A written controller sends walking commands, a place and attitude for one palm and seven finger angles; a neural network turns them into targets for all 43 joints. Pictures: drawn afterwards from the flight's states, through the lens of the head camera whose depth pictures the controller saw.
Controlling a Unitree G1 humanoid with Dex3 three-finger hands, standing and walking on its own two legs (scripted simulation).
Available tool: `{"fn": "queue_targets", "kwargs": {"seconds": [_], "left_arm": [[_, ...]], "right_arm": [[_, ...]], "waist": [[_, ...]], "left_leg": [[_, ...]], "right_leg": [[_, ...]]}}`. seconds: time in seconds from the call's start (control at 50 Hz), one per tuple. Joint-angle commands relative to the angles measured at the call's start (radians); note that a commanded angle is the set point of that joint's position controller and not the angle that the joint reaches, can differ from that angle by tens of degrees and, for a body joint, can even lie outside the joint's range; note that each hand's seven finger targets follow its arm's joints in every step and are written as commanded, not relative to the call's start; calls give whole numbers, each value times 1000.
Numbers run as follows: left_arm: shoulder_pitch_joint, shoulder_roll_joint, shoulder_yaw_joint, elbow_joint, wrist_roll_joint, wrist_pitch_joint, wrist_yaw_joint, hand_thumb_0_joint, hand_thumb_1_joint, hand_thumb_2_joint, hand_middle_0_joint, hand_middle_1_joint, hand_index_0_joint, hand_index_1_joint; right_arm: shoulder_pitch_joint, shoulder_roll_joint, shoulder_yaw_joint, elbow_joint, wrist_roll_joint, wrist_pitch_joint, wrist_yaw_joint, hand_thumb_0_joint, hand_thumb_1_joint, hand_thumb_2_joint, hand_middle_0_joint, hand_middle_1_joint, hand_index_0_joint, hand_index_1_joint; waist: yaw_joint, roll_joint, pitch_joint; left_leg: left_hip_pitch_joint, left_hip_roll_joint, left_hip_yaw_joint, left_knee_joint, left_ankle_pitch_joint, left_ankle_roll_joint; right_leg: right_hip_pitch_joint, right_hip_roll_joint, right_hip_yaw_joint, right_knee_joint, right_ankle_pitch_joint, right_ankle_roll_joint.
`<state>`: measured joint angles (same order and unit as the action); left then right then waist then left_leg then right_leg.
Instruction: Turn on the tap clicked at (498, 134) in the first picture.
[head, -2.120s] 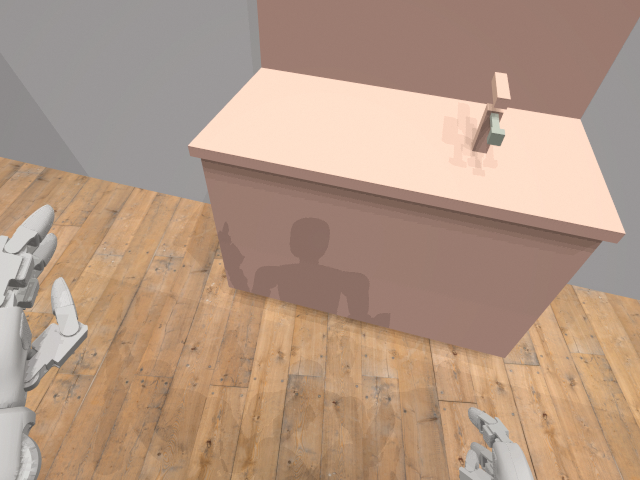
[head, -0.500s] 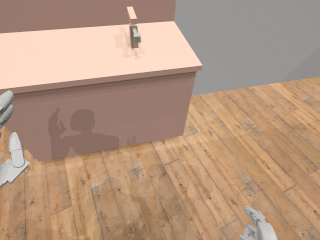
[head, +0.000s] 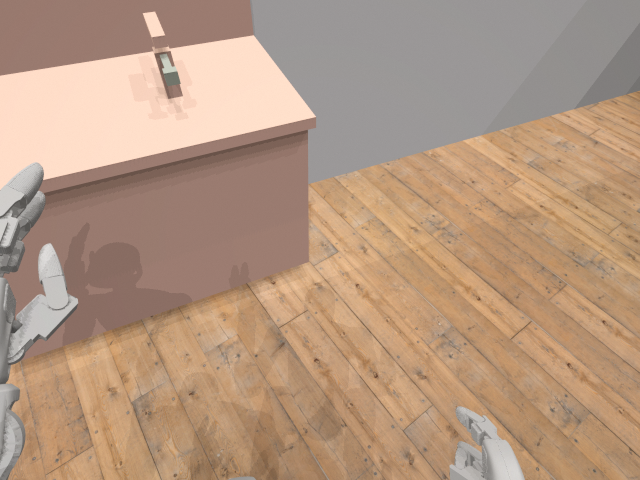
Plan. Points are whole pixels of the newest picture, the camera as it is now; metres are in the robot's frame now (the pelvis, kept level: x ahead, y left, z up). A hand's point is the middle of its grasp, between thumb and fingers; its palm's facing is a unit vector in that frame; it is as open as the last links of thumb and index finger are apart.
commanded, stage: take the last steps up to it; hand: left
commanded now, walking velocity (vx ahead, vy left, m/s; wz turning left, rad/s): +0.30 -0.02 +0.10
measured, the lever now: (171, 76) +0.87 +0.34 +0.06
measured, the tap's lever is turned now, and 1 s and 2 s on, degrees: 0 0 0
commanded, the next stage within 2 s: come to a stop and stand still in 1.82 s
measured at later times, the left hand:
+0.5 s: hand (105, 217) +0.32 +0.22 +0.20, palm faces +0.41 -0.83 -0.38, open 7.4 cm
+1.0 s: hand (212, 139) +0.44 +0.14 +0.21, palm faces +0.41 -0.80 -0.43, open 7.4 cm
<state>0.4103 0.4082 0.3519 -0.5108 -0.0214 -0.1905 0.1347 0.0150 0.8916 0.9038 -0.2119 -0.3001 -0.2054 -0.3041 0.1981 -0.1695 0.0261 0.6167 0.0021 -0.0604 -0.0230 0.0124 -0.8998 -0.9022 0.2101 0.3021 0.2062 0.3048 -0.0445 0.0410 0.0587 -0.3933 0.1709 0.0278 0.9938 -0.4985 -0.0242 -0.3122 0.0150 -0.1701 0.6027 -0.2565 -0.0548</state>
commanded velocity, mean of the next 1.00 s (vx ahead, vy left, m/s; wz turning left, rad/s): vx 0.30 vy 0.00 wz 0.04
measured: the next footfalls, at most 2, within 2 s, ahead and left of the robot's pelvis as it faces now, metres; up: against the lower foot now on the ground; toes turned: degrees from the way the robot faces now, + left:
left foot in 0.30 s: +0.16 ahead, +0.10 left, +0.00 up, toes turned +10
right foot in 0.66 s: +0.25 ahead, -0.17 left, +0.00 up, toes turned -8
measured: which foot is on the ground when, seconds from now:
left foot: up 0.00-0.28, down 0.30-0.68, up 0.70-1.00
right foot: down 0.00-0.32, up 0.34-0.64, down 0.66-1.00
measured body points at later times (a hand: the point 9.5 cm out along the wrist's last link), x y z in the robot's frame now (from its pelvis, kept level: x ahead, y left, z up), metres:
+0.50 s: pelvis +0.10 -0.02 +0.02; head +0.11 -0.01 +0.47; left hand +0.29 +0.26 +0.22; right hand +0.27 -0.22 -0.07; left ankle +0.12 +0.10 -0.72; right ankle +0.10 -0.14 -0.66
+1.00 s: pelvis +0.23 -0.10 +0.02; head +0.25 -0.09 +0.47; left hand +0.41 +0.18 +0.23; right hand +0.39 -0.36 -0.06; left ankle +0.28 +0.04 -0.70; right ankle +0.21 -0.17 -0.72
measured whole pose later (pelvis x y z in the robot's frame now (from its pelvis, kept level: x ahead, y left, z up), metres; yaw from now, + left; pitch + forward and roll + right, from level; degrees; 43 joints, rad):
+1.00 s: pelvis +0.23 -0.10 +0.02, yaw +2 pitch +0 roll +1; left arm 0.50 0.39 0.37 -0.57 -0.03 -0.23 0.16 0.01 0.89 0.90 -0.22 -0.30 -0.21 -0.31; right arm 0.21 -0.26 -0.05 0.59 0.00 -0.05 -0.07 0.01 -0.91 -0.90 0.20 0.30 0.20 0.30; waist -0.02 -0.03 0.04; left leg -0.41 0.07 0.12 0.70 -0.30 0.00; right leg -0.19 -0.02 -0.17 0.48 -0.31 -0.07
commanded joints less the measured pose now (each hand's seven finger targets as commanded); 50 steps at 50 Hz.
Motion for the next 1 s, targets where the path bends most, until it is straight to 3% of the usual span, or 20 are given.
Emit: {"fn": "queue_targets", "kwargs": {"seconds": [0.0, 0.1, 0.24, 0.26, 0.28, 0.3, 0.32, 0.34, 0.4, 0.46, 0.6, 0.62, 0.64, 0.66, 0.68, 0.7, 0.74, 0.82, 0.92, 0.98], "left_arm": [[144, 185, 200, -213, -17, -69, 37, 0, 900, 900, -200, -300, -200, -300], [39, 170, 179, -255, -16, -94, 43, 0, 900, 900, -200, -300, -200, -300], [-66, 116, 78, -194, -6, -66, 61, 0, 900, 900, -200, -300, -200, -300], [-77, 110, 63, -200, -8, -67, 58, 0, 900, 900, -200, -300, -200, -300], [-108, 111, 64, -234, -7, -74, 58, 0, 900, 900, -200, -300, -200, -300], [-111, 106, 73, -234, -7, -83, 61, 0, 900, 900, -200, -300, -200, -300], [-111, 128, 78, -214, -2, -93, 57, 0, 900, 900, -200, -300, -200, -300], [-117, 165, 96, -194, 2, -89, 49, 0, 900, 900, -200, -300, -200, -300], [-83, 138, 95, -232, 0, -83, 37, 0, 900, 900, -200, -300, -200, -300], [25, 109, 104, -249, -8, -73, 31, 0, 900, 900, -200, -300, -200, -300], [-31, 97, 99, -125, -8, -58, 32, 0, 900, 900, -200, -300, -200, -300], [-46, 111, 106, -111, -5, -55, 35, 0, 900, 900, -200, -300, -200, -300], [-68, 128, 105, -108, 4, -51, 37, 0, 900, 900, -200, -300, -200, -300], [-63, 144, 106, -97, 5, -42, 40, 0, 900, 900, -200, -300, -200, -300], [-107, 174, 127, -145, -1, -45, 45, 0, 900, 900, -200, -300, -200, -300], [-134, 148, 104, -153, -2, -57, 30, 0, 900, 900, -200, -300, -200, -300], [-74, 162, 127, -176, 6, -75, 29, 0, 900, 900, -200, -300, -200, -300], [-31, 157, 149, -224, 3, -99, 40, 0, 900, 900, -200, -300, -200, -300], [84, 131, 159, -222, -15, -94, 62, 0, 900, 900, -200, -300, -200, -300], [65, 113, 134, -209, -20, -86, 68, 0, 900, 900, -200, -300, -200, -300]], "right_arm": [[-108, -127, -59, -167, 8, -24, -12, 0, -900, -900, 200, 300, 200, 300], [-102, -117, -53, -153, -3, -7, -39, 0, -900, -900, 200, 300, 200, 300], [-48, -138, -68, -154, -11, -34, -66, 0, -900, -900, 200, 300, 200, 300], [-39, -148, -73, -159, -6, -36, -73, 0, -900, -900, 200, 300, 200, 300], [-30, -169, -77, -167, -8, -38, -77, 0, -900, -900, 200, 300, 200, 300], [-41, -177, -76, -174, -6, -39, -73, 0, -900, -900, 200, 300, 200, 300], [-50, -141, -57, -175, -8, -46, -67, 0, -900, -900, 200, 300, 200, 300], [-63, -133, -44, -166, -22, -49, -65, 0, -900, -900, 200, 300, 200, 300], [-51, -140, -63, -151, -9, -62, -51, 0, -900, -900, 200, 300, 200, 300], [-40, -147, -69, -162, -3, -72, -40, 0, -900, -900, 200, 300, 200, 300], [-56, -135, -63, -154, 3, -73, -47, 0, -900, -900, 200, 300, 200, 300], [-59, -123, -62, -150, 5, -69, -49, 0, -900, -900, 200, 300, 200, 300], [-55, -103, -61, -148, 10, -63, -47, 0, -900, -900, 200, 300, 200, 300], [-75, -82, -51, -165, 13, -66, -48, 0, -900, -900, 200, 300, 200, 300], [-126, -104, -46, -169, 6, -73, -48, 0, -900, -900, 200, 300, 200, 300], [-96, -120, -66, -143, 5, -79, -41, 0, -900, -900, 200, 300, 200, 300], [-114, -122, -55, -129, 4, -56, -36, 0, -900, -900, 200, 300, 200, 300], [-116, -112, -54, -139, -2, -31, -41, 0, -900, -900, 200, 300, 200, 300], [-82, -107, -69, -182, -4, -41, -45, 0, -900, -900, 200, 300, 200, 300], [-47, -114, -72, -187, 1, -36, -46, 0, -900, -900, 200, 300, 200, 300]], "waist": [[38, -131, -145], [28, -112, -129], [37, -48, -106], [28, -2, -102], [16, 111, -111], [23, 297, -113], [23, 279, -103], [17, 252, -64], [36, 126, -62], [42, 177, -124], [39, 130, -123], [48, 51, -149], [52, -146, -186], [62, -371, -178], [71, -325, -145], [52, -275, -136], [51, -160, -94], [42, -127, -144], [72, -118, -188], [53, -111, -188]], "left_leg": [[-346, -26, -44, 280, 51, -8], [-124, -22, 32, -68, 140, 5], [157, -101, 138, -451, 231, 33], [230, -83, 104, -506, 194, 48], [300, -3, -63, -606, 130, 101], [423, 181, -363, -679, 173, 190], [410, 269, -505, -749, 195, 252], [313, 292, -532, -779, 145, 259], [283, 230, -317, -731, 225, 238], [253, 138, -92, -712, 295, 175], [140, 89, 52, -544, 246, 117], [90, 54, 89, -391, 232, 99], [-38, -27, 147, -128, 156, 73], [-268, -149, 120, 125, -74, 40], [-323, -122, 2, 260, -78, 31], [-276, -87, -50, 280, -1, 24], [-275, -52, -44, 272, 94, 3], [-132, -59, 32, -21, 166, 5], [-91, -109, 122, -307, 189, 20], [11, -124, 141, -441, 249, 24]], "right_leg": [[259, -359, 500, -338, -79, -192], [102, -299, 254, -350, 2, -139], [61, -241, 232, -248, -173, -92], [17, -214, 207, -163, -170, -64], [-53, -140, 158, 15, -149, -22], [-236, -27, 75, 233, -233, 33], [-302, -14, 117, 413, -330, 37], [-314, -59, 170, 505, -305, 38], [-318, -93, 163, 463, -215, 56], [-190, -75, 81, 309, -116, 66], [109, -9, -52, -76, -6, 83], [207, -29, -11, -139, -14, 65], [303, -169, 208, -209, -45, -3], [378, -367, 602, -302, 17, -117], [336, -448, 678, -346, 38, -152], [256, -412, 640, -366, -95, -138], [202, -382, 495, -342, -6, -152], [174, -315, 237, -321, 164, -111], [321, -304, 242, -259, 323, -118], [306, -284, 223, -202, 292, -90]]}}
